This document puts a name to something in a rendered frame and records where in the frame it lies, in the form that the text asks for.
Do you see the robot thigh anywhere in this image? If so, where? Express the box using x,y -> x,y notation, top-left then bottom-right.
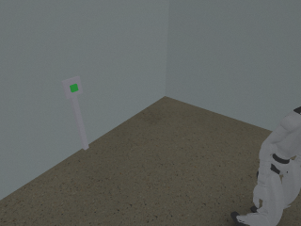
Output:
256,166 -> 284,226
281,159 -> 301,206

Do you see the right robot hand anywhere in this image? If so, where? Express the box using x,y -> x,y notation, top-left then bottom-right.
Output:
253,184 -> 270,214

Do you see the right robot upper arm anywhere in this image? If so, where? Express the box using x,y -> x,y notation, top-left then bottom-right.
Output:
261,114 -> 301,154

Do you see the robot right thigh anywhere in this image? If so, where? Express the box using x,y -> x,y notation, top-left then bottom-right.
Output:
256,166 -> 284,226

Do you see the panel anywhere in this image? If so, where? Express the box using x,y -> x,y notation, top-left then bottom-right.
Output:
61,75 -> 89,150

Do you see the robot right forearm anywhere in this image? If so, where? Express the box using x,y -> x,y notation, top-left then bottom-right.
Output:
257,144 -> 273,187

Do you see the robot left thigh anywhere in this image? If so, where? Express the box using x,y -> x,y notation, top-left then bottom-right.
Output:
281,159 -> 301,206

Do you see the button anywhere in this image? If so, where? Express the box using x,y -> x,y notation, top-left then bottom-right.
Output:
70,84 -> 79,92

